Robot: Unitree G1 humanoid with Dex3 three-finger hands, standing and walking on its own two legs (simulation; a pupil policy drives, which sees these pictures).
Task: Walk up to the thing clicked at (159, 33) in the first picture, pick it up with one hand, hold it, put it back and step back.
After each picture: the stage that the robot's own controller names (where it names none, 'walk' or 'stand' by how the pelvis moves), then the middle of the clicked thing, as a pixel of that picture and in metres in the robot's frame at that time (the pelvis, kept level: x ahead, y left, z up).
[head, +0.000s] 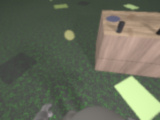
stand; out of the picture +1.00 -0.72 +0.03
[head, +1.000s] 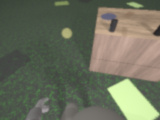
rise first; out of the picture +0.90 -0.61 +0.07
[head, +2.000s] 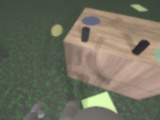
rise first; (140, 47) +0.62 -0.30 +0.06
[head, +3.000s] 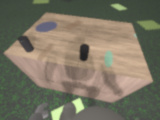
stand; (84, 53) +0.46 +0.08 +0.07
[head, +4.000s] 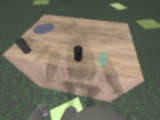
stand; (78, 54) +0.47 +0.13 +0.04
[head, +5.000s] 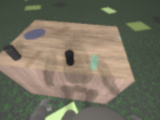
stand; (69, 58) +0.44 +0.18 +0.04
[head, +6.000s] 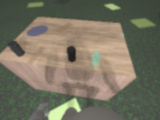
stand; (71, 54) +0.46 +0.17 +0.04
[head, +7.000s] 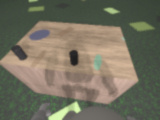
stand; (74, 58) +0.45 +0.16 +0.03
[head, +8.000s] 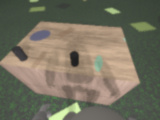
stand; (74, 59) +0.44 +0.15 +0.03
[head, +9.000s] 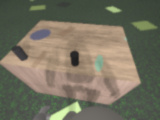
stand; (74, 59) +0.44 +0.15 +0.03
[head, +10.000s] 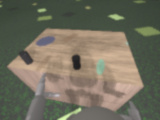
rise first; (76, 62) +0.43 +0.15 +0.03
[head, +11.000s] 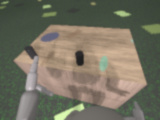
go down; (79, 58) +0.46 +0.14 +0.03
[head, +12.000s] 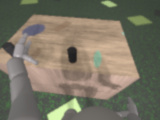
go down; (72, 55) +0.45 +0.13 +0.05
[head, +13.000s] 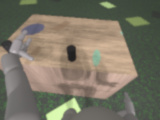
go down; (71, 53) +0.47 +0.14 +0.05
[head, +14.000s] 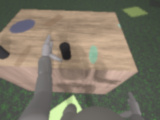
close in; (65, 51) +0.45 +0.16 +0.07
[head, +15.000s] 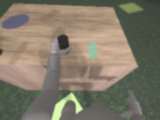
close; (64, 45) +0.48 +0.16 +0.09
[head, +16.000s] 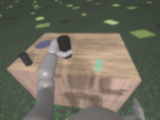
lift; (65, 47) +0.34 +0.16 +0.27
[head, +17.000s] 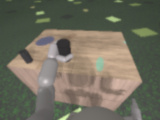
hold; (64, 51) +0.32 +0.17 +0.25
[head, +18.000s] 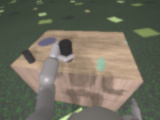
hold; (66, 51) +0.33 +0.16 +0.24
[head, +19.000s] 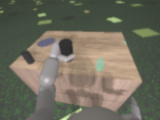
crouch; (66, 51) +0.32 +0.15 +0.25
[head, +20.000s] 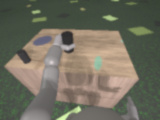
crouch; (68, 42) +0.41 +0.16 +0.24
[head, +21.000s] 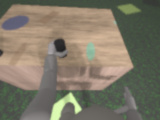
lower; (61, 48) +0.47 +0.17 +0.07
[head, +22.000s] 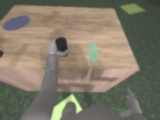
lower; (62, 47) +0.46 +0.17 +0.09
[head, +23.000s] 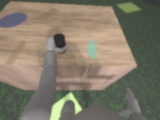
lower; (60, 44) +0.48 +0.18 +0.09
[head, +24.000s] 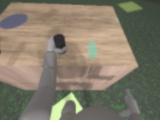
lower; (60, 44) +0.48 +0.18 +0.10
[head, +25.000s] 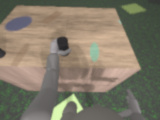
draw back; (63, 46) +0.47 +0.17 +0.09
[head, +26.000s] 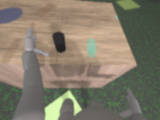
rise; (59, 43) +0.48 +0.17 +0.10
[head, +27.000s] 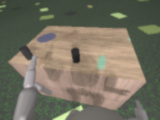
sink last; (75, 55) +0.47 +0.17 +0.07
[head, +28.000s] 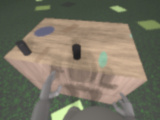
stand; (76, 52) +0.48 +0.16 +0.06
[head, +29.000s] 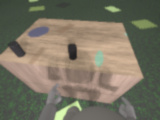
stand; (72, 52) +0.47 +0.17 +0.08
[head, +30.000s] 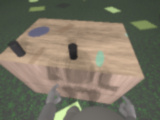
stand; (73, 52) +0.47 +0.16 +0.08
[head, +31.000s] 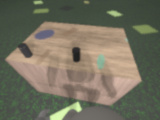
stand; (76, 54) +0.49 +0.15 +0.04
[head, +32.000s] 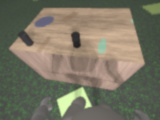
walk; (76, 40) +0.57 +0.16 +0.05
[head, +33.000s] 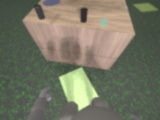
walk; (83, 15) +0.88 +0.14 +0.06
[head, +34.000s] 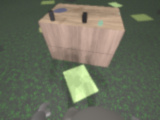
stand; (84, 17) +1.11 +0.16 +0.05
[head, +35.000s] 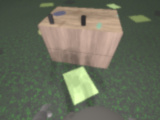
stand; (83, 20) +1.10 +0.16 +0.03
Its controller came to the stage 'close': yes
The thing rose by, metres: 0.22
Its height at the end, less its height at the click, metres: +0.00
